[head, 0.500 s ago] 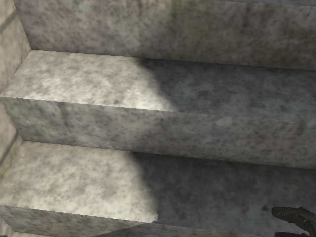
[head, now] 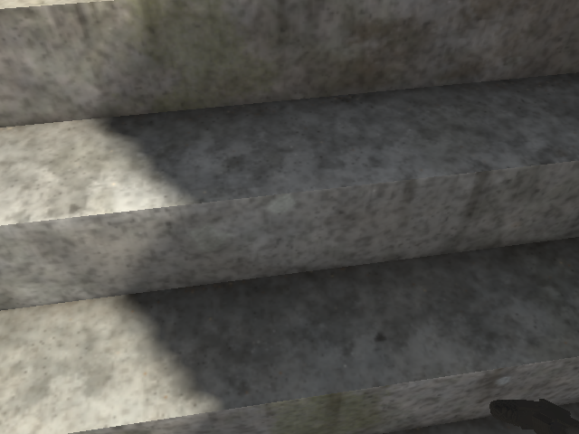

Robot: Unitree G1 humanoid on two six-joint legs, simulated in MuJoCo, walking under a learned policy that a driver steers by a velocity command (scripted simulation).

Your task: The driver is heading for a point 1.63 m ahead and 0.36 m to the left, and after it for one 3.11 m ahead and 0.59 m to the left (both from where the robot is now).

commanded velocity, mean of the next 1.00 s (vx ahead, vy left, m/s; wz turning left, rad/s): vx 0.23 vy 0.00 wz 0.05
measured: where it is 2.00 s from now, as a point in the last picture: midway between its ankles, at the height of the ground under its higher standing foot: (287, 320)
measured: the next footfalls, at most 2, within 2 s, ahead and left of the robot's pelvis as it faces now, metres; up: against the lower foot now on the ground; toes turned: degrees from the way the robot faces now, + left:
left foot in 0.32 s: +0.05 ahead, +0.13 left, +0.00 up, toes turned -5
right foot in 0.68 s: +0.08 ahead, -0.13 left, +0.00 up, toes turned -3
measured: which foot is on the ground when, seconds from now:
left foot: up 0.00-0.30, down 0.32-0.70, up 0.72-1.00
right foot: down 0.00-0.38, up 0.40-0.66, down 0.68-1.00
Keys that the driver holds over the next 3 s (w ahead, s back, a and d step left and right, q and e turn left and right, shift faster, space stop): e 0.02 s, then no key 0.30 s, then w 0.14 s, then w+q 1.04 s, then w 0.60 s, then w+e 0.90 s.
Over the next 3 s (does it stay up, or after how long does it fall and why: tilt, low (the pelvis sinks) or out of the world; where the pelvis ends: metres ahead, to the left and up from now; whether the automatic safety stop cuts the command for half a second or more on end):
stays up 0.94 0.22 0.82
